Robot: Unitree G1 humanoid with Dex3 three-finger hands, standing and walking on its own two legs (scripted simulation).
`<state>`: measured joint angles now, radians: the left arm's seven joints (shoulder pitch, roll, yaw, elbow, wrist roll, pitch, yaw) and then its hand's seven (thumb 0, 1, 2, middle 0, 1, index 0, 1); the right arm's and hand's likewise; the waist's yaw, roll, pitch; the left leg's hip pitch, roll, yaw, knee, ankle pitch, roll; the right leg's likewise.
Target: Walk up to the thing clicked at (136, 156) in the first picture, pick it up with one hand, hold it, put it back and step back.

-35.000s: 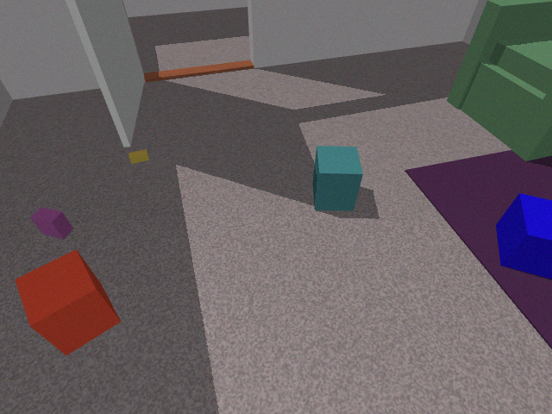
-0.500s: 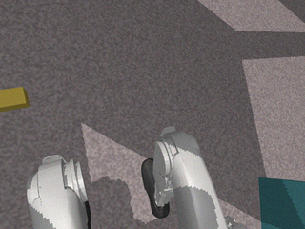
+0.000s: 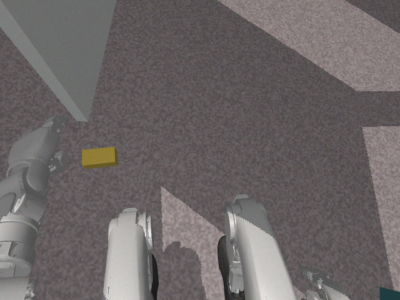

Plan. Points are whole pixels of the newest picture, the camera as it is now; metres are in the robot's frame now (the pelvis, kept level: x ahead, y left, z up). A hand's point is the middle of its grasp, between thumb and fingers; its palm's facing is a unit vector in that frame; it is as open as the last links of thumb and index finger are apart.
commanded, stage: home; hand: left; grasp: from above
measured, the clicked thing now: (100, 157) +0.51 +0.27 -0.41
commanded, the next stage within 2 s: none
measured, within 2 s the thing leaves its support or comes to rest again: neither
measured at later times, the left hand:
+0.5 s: hand (30, 230) +0.27 +0.21 +0.09, palm faces +0.02 -0.94 -0.35, open 7.4 cm
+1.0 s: hand out of the picture +0.22 +0.19 +0.24, palm faces +0.15 -0.97 -0.20, open 7.4 cm
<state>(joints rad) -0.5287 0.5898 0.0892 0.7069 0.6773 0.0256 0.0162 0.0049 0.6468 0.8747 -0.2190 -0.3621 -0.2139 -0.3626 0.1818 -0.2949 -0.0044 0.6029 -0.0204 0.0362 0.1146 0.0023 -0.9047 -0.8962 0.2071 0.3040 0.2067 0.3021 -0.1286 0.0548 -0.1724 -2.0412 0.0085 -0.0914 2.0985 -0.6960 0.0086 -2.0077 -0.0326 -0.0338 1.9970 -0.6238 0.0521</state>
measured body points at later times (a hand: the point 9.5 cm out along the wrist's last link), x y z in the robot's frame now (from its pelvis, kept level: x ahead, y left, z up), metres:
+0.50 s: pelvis +0.02 -0.01 +0.18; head +0.13 +0.02 +0.61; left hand +0.27 +0.26 +0.11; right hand +0.23 -0.23 +0.09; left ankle +0.07 +0.12 -0.40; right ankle +0.10 -0.14 -0.40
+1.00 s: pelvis +0.08 +0.00 +0.28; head +0.09 +0.01 +0.73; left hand +0.21 +0.24 +0.26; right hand +0.26 -0.23 +0.22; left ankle +0.07 +0.12 -0.40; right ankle +0.10 -0.14 -0.40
